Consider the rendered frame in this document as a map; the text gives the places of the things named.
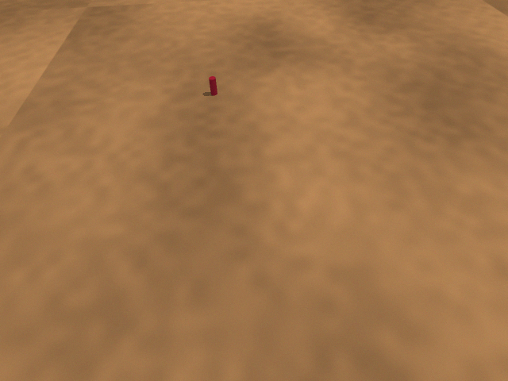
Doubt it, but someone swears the can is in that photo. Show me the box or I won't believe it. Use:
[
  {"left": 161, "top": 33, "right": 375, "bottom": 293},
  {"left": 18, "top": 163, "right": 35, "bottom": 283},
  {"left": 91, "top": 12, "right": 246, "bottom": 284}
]
[{"left": 209, "top": 76, "right": 217, "bottom": 95}]

